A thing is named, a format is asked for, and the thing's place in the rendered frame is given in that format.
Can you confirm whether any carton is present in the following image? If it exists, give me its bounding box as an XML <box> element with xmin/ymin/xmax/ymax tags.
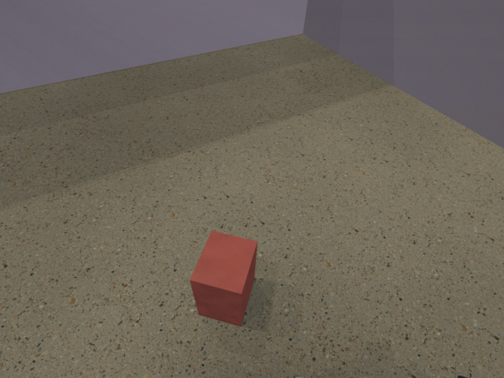
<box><xmin>190</xmin><ymin>231</ymin><xmax>258</xmax><ymax>327</ymax></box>

